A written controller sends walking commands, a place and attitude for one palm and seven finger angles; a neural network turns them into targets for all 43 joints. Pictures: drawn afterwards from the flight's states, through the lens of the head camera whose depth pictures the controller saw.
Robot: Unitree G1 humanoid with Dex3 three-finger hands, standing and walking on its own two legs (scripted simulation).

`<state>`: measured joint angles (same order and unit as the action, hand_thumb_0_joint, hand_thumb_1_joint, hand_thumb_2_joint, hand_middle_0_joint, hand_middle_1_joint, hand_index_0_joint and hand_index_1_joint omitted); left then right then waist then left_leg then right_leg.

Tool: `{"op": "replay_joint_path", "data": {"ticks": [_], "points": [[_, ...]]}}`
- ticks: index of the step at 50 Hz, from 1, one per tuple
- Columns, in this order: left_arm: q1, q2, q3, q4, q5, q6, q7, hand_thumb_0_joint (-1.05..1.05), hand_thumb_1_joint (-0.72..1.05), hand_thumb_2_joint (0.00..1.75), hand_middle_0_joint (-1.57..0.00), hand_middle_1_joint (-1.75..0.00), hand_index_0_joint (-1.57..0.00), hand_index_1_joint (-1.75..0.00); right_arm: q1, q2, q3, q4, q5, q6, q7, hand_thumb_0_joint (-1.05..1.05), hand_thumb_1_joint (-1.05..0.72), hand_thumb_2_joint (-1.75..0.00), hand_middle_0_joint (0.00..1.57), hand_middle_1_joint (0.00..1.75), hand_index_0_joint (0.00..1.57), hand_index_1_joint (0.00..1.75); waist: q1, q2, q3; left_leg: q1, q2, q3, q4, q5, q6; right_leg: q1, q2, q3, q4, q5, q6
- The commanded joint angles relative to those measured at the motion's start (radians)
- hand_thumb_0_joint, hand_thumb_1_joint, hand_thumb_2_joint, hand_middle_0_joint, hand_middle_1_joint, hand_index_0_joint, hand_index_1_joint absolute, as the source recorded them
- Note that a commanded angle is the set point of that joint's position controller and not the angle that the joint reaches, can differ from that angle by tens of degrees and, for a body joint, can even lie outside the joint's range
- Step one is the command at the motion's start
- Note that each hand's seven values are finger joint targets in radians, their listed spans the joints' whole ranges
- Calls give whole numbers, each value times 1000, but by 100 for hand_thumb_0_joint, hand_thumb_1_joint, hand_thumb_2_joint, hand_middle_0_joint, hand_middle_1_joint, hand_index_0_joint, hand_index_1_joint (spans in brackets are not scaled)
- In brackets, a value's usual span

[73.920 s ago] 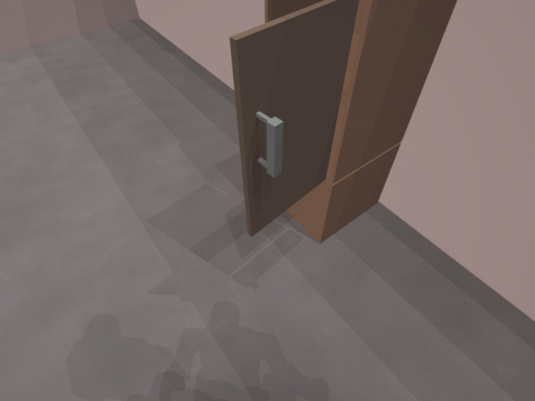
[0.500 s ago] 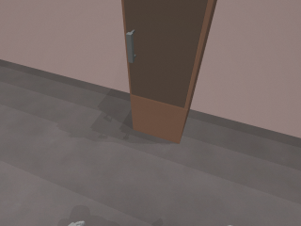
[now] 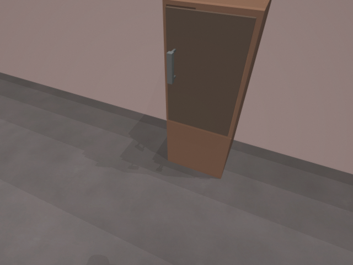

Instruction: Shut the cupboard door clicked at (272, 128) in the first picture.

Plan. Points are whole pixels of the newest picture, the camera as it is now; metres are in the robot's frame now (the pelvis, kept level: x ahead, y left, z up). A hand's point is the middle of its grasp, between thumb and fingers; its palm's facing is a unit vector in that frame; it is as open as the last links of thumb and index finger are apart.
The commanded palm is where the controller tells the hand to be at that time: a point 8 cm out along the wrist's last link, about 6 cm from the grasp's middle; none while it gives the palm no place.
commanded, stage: let the arm hang, fingers relaxed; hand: left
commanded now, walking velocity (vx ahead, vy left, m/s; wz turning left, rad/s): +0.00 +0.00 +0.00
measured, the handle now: (172, 66) +0.94 +0.07 +0.02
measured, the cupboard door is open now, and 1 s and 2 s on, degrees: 0 0 0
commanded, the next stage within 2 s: look to check the result in 0.34 s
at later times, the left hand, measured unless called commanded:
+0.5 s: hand out of the picture -0.04 +0.21 -0.17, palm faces +0.00 -0.96 -0.26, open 7.4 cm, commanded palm none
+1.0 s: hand out of the picture +0.01 +0.23 -0.16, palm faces -0.03 -0.97 -0.23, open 7.4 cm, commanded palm none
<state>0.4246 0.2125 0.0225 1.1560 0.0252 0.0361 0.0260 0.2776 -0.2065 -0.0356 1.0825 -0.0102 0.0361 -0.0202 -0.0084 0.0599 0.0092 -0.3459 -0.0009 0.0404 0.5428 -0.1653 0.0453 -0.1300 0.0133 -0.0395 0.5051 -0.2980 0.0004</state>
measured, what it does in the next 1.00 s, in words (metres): steps on the spot: right foot, then left foot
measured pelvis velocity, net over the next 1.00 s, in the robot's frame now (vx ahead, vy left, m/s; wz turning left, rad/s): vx -0.04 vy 0.03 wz -0.04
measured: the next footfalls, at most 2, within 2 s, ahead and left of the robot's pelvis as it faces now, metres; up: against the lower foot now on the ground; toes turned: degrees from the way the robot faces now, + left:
right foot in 0.28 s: -0.05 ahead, -0.08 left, +0.00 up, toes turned -4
left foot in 0.52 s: +0.02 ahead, +0.14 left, +0.00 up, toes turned +0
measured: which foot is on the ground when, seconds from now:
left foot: down 0.00-0.30, up 0.32-0.50, down 0.52-1.00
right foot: down 0.00-0.08, up 0.10-0.26, down 0.28-1.00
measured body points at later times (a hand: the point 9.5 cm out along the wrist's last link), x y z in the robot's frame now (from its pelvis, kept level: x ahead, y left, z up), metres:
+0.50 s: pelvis -0.03 +0.00 +0.01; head -0.02 +0.00 +0.45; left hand -0.04 +0.26 -0.15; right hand -0.02 -0.27 -0.14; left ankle -0.01 +0.13 -0.72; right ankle -0.09 -0.08 -0.73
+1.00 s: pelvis -0.04 +0.03 +0.02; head -0.04 +0.03 +0.46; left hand +0.01 +0.28 -0.14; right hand +0.00 -0.20 -0.14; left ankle -0.02 +0.14 -0.73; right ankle -0.09 -0.08 -0.73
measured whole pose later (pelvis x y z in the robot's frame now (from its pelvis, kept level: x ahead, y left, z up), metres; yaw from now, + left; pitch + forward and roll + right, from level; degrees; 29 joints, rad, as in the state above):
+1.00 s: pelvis -0.04 +0.03 +0.02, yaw -2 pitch -3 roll +0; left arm 0.19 0.20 0.01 1.12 0.02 0.01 0.01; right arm 0.17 -0.19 0.01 1.12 -0.01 0.00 -0.03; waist 0.00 0.00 0.04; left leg -0.15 -0.01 0.04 0.36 -0.17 0.02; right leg -0.04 -0.01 -0.03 0.35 -0.26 0.00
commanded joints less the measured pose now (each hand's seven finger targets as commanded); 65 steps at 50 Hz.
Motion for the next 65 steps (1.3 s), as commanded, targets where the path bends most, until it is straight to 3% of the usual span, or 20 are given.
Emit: {"op": "replay_joint_path", "data": {"ticks": [1,4,7,9,12,13,14,15,16,17,20,22,24,26,27,28,30,32,51,65], "points": [[-101,110,21,-80,-2,-20,4,0,90,90,-20,-30,-20,-30,105,-110,-23,5,-13,-10,-12,0,-90,-90,20,30,20,30,-50,-32,212,174,101,-177,-142,-304,-9,-467,-101,124,-182,-351,-86],[29,102,35,-49,10,10,3,0,90,90,-20,-30,-20,-30,21,-212,-40,-28,-22,-16,-19,0,-90,-90,20,30,20,30,34,198,253,-224,244,-414,-524,-760,35,-149,21,-4,187,-174,-41],[165,71,52,-24,10,26,-4,0,90,90,-20,-30,-20,-30,-87,-214,-35,-69,-26,-22,-21,0,-90,-90,20,30,20,30,113,131,93,-283,227,-323,-588,-576,18,25,32,-20,423,-178,-43],[179,60,52,-34,5,14,-8,0,90,90,-20,-30,-20,-30,-114,-212,-38,-79,-28,-25,-23,0,-90,-90,20,30,20,30,120,63,43,-155,197,-241,-540,-432,20,14,27,-37,297,-178,-47],[167,75,53,-50,-1,-3,-7,0,90,90,-20,-30,-20,-30,-64,-193,-48,-63,-22,-13,-20,0,-90,-90,20,30,20,30,85,-64,19,-25,102,-116,-396,-293,-29,69,11,-13,-175,-118,-69],[126,124,58,-67,8,-11,-1,0,90,90,-20,-30,-20,-30,-35,-153,-47,-60,-6,-5,-17,0,-90,-90,20,30,20,30,51,-204,30,-10,20,-41,-216,-238,-57,8,-104,155,-339,-227,-103],[16,182,67,-102,13,-16,7,0,90,90,-20,-30,-20,-30,-22,-127,-49,-55,-2,0,-15,0,-90,-90,20,30,20,30,19,-313,73,27,-26,-42,45,-175,-53,-180,-267,315,-442,-326,-156],[-135,192,62,-157,15,-11,13,0,90,90,-20,-30,-20,-30,-8,-139,-57,-57,-9,5,-9,0,-90,-90,20,30,20,30,-19,-255,97,5,-23,-84,249,-203,-46,-271,-349,333,-448,-299,-218],[-249,238,72,-205,18,-3,12,0,90,90,-20,-30,-20,-30,7,-157,-64,-77,-12,9,0,0,-90,-90,20,30,20,30,-57,-215,53,26,-42,-98,444,-232,-55,-328,-367,302,-410,-211,-244],[-325,169,58,-203,2,-39,16,0,90,90,-20,-30,-20,-30,-7,-148,-66,-51,-10,6,3,0,-90,-90,20,30,20,30,-79,-194,110,-24,2,-122,450,-192,-34,-336,-307,269,-396,-232,-221],[-217,163,48,-147,5,-65,6,0,90,90,-20,-30,-20,-30,-54,-145,-50,-71,-5,-19,3,0,-90,-90,20,30,20,30,-33,-63,175,-108,21,-75,323,-191,-25,-127,-254,178,-280,128,-205],[-137,167,47,-106,5,-63,7,0,90,90,-20,-30,-20,-30,-78,-119,-33,-75,-6,-27,-7,0,-90,-90,20,30,20,30,2,-89,124,-93,33,-51,149,-232,-32,32,-256,174,-189,409,-216],[-121,167,45,-83,-3,-61,5,0,90,90,-20,-30,-20,-30,-57,-123,-21,-62,-5,-36,-13,0,-90,-90,20,30,20,30,6,-151,60,21,47,-45,-68,-102,-32,99,-220,127,-85,588,-165],[-93,135,35,-79,-18,-56,3,0,90,90,-20,-30,-20,-30,-28,-164,-12,-33,-7,-56,-25,0,-90,-90,20,30,20,30,22,-68,-47,264,120,-129,-126,433,-3,17,-132,69,-33,515,-65],[-83,115,30,-78,-18,-51,6,0,90,90,-20,-30,-20,-30,-38,-180,-12,-29,-8,-54,-33,0,-90,-90,20,30,20,30,29,-47,-68,305,150,-123,-68,531,11,-1,-117,61,-68,443,-48],[-98,113,31,-79,-13,-47,9,0,90,90,-20,-30,-20,-30,-39,-174,-10,-26,-7,-46,-35,0,-90,-90,20,30,20,30,23,-81,-48,282,148,-98,-67,450,1,-1,-113,66,-117,399,-42],[-150,153,32,-70,-16,-41,5,0,90,90,-20,-30,-20,-30,-64,-158,-4,-18,1,-43,-33,0,-90,-90,20,30,20,30,10,-24,-41,270,119,-92,-98,428,-14,33,-126,53,-105,454,-43],[-177,146,27,-70,-18,-41,0,0,90,90,-20,-30,-20,-30,-83,-168,-1,-12,0,-43,-29,0,-90,-90,20,30,20,30,16,-28,-12,239,126,-112,-158,324,-12,36,-117,65,-137,327,-42],[-168,120,9,-48,-13,-41,-5,0,90,90,-20,-30,-20,-30,-80,-135,11,13,-4,-46,-16,0,-90,-90,20,30,20,30,13,-64,74,210,107,-107,-255,93,-20,0,-123,84,-236,146,-29],[-126,130,9,-23,-13,-43,-5,0,90,90,-20,-30,-20,-30,-46,-152,8,24,0,-47,-17,0,-90,-90,20,30,20,30,8,-46,64,220,108,-112,-268,19,-14,-19,-120,93,-241,88,-39]]}}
